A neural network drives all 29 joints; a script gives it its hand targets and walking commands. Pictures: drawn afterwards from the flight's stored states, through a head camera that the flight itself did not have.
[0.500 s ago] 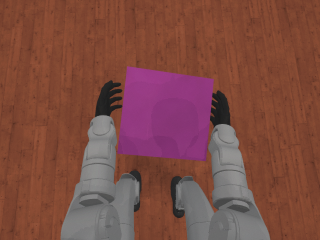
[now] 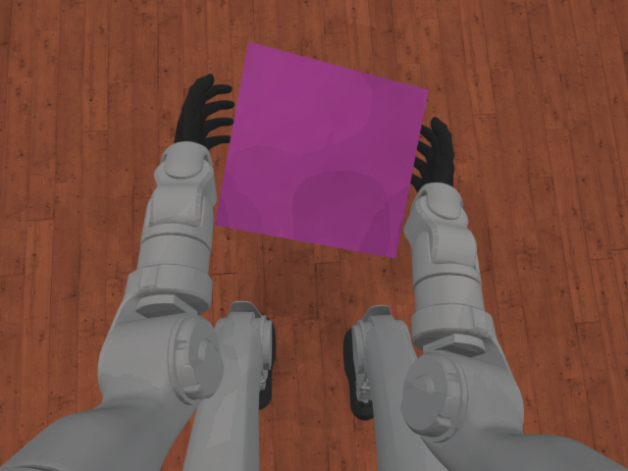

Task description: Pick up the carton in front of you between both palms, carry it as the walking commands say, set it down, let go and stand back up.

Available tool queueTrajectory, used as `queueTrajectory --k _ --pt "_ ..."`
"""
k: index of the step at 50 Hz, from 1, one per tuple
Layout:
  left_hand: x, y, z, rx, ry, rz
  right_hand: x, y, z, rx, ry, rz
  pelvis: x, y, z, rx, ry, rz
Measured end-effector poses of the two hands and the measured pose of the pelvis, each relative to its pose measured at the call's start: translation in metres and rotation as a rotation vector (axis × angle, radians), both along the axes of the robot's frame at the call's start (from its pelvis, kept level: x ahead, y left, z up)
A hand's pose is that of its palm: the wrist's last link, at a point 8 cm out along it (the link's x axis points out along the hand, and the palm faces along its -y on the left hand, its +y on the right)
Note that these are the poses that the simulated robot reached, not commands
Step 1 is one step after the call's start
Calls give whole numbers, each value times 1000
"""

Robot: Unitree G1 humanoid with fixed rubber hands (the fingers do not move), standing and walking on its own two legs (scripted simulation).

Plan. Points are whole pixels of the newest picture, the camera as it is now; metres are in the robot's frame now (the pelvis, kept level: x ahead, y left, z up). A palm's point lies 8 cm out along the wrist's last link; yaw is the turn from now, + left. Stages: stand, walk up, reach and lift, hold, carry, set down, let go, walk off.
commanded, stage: set down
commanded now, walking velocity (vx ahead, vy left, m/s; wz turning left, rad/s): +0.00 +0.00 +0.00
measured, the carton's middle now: (308, 169) +0.48 +0.02 -0.17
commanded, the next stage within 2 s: none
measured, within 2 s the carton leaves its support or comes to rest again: rests again in 1.34 s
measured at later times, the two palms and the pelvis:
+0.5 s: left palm (219, 163) +0.51 +0.16 -0.25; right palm (393, 199) +0.46 -0.13 -0.25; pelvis -0.02 +0.01 -0.12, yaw -3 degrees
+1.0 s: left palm (225, 172) +0.53 +0.17 -0.34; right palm (382, 195) +0.49 -0.13 -0.33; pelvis -0.01 +0.01 -0.18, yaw -3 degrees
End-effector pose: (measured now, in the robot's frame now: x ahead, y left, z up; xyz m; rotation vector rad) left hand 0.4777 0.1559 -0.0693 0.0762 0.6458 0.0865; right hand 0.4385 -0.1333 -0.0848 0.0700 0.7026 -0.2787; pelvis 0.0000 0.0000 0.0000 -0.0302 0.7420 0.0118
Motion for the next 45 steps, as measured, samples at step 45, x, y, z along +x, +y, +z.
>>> queueTrajectory --k 45 --pt "51 19 -272 14 115 -121 55 12 -239 -24 53 2 -18 9 -171 -41 0 -22"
